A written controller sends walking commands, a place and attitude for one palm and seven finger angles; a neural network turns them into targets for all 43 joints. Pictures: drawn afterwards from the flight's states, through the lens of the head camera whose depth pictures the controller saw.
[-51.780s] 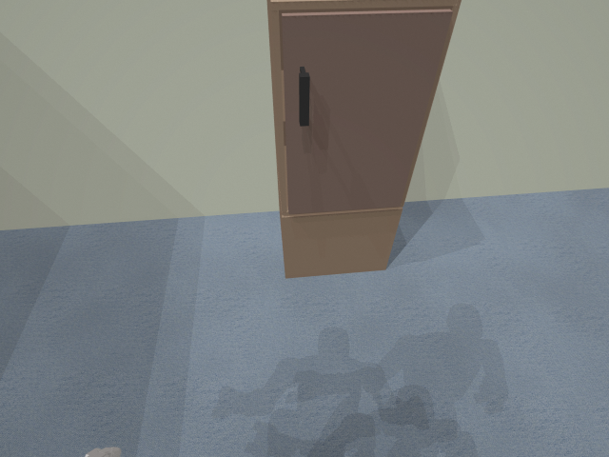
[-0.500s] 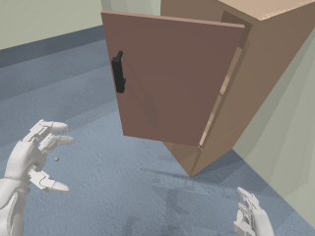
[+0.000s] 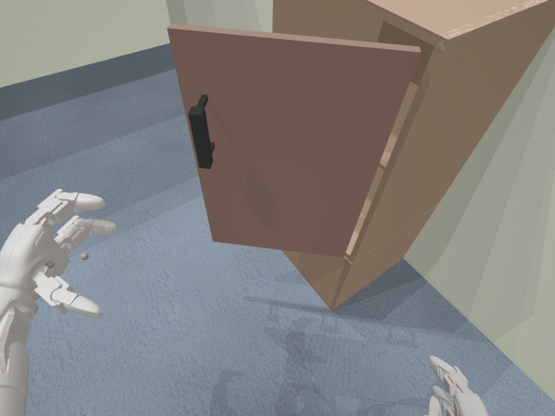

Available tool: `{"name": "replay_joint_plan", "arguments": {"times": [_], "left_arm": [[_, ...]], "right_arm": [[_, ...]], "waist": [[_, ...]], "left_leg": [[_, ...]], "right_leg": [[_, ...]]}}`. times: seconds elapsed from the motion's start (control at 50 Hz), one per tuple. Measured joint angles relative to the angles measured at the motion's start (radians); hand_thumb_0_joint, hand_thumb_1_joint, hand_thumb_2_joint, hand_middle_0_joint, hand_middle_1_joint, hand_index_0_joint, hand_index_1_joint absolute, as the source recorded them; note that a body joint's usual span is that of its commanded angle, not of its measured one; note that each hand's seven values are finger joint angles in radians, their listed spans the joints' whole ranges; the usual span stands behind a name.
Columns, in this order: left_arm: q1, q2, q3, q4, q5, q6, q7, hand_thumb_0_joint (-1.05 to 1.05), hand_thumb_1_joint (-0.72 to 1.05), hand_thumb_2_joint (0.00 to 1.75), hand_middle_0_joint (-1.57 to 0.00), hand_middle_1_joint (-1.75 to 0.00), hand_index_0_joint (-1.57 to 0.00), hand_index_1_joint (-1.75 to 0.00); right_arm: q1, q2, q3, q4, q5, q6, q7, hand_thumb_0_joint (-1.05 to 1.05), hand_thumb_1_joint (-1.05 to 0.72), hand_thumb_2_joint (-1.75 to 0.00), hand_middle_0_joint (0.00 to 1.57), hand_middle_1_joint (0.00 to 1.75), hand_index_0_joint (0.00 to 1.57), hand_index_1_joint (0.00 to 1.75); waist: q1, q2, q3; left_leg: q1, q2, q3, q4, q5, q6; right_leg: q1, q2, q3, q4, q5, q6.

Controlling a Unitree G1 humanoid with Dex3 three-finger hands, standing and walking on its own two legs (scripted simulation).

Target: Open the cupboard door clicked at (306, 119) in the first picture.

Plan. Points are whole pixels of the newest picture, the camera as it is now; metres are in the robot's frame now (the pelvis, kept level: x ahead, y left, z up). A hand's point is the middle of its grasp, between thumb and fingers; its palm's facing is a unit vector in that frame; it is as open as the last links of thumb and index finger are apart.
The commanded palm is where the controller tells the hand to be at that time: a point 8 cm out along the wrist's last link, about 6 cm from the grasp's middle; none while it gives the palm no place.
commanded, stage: raise the hand with hooked fingers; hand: left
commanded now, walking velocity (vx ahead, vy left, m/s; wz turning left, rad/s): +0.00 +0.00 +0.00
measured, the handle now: (204, 132) +0.57 +0.17 +0.07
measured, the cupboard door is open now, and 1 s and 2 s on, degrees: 47 47 47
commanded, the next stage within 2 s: move the hooked fingers beside the handle in 0.26 s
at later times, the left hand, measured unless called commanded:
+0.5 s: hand (94, 254) +0.29 +0.26 +0.09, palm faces -0.01 -1.00 -0.02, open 14.0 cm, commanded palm +0.28 +0.31 +0.09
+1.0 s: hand (123, 205) +0.37 +0.25 +0.09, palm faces -0.05 -1.00 +0.00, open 14.0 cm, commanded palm +0.35 +0.30 +0.09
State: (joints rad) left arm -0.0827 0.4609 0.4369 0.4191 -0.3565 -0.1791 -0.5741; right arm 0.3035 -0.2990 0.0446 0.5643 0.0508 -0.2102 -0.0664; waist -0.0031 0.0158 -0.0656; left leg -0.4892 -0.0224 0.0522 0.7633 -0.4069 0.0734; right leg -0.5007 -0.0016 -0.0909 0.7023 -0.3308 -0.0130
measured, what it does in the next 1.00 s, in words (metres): stands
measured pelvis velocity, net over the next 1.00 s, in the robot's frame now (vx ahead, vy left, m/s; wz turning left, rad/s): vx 0.00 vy -0.02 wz -0.01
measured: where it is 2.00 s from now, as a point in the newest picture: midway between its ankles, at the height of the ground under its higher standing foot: outside the picture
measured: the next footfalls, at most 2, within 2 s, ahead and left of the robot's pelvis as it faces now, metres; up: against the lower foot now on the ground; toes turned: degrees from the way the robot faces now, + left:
none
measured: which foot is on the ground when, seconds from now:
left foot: down 0.00-1.00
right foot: down 0.00-1.00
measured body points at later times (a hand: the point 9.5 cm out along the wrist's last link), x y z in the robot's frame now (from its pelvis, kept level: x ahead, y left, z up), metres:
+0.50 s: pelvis -0.01 -0.02 +0.00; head +0.03 -0.02 +0.45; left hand +0.29 +0.32 +0.09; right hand +0.16 -0.27 -0.08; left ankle -0.01 +0.06 -0.71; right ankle +0.01 -0.12 -0.71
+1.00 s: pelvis +0.00 -0.02 -0.01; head +0.06 -0.01 +0.44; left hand +0.37 +0.30 +0.09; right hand +0.08 -0.30 -0.10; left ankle -0.01 +0.06 -0.71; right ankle +0.01 -0.12 -0.71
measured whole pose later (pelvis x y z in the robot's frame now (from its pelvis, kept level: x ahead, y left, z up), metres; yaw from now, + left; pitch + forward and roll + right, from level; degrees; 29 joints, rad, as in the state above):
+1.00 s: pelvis +0.00 -0.02 -0.01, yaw -1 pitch +11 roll -1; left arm -0.45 0.55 0.47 0.84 -0.29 -0.27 -0.59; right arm 0.35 -0.31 0.04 0.60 0.05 -0.12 -0.07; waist -0.06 0.01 -0.08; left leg -0.58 0.00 0.05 0.79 -0.41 0.05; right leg -0.60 0.02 -0.09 0.74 -0.33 -0.04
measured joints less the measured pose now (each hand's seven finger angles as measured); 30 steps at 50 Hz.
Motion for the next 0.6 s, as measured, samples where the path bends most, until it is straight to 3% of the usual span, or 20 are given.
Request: {"name": "replay_joint_plan", "arguments": {"times": [0.4,0.6], "left_arm": [[-0.004,-0.014,0.001,0.031,-0.004,-0.021,0.003,-0.02,-0.50,0.30,-0.30,-1.20,-0.30,-1.20],[-0.161,0.015,-0.009,0.172,0.022,-0.043,-0.003,-0.02,-0.50,0.30,-0.30,-1.20,-0.30,-1.20]], "right_arm": [[-0.033,0.014,0.011,0.007,0.003,-0.001,-0.013,0.01,-0.90,-0.90,0.21,0.30,0.21,0.30],[-0.036,0.004,0.012,0.028,0.004,0.012,-0.031,0.01,-0.90,-0.90,0.21,0.30,0.21,0.30]], "waist": [[0.007,0.009,-0.005],[0.002,0.004,0.005]], "left_leg": [[0.003,0.010,-0.012,-0.001,0.006,-0.018],[-0.027,0.013,-0.024,0.018,0.007,-0.027]], "right_leg": [[0.001,0.010,-0.011,0.005,-0.002,-0.020],[-0.023,0.012,-0.024,0.022,-0.005,-0.030]]}}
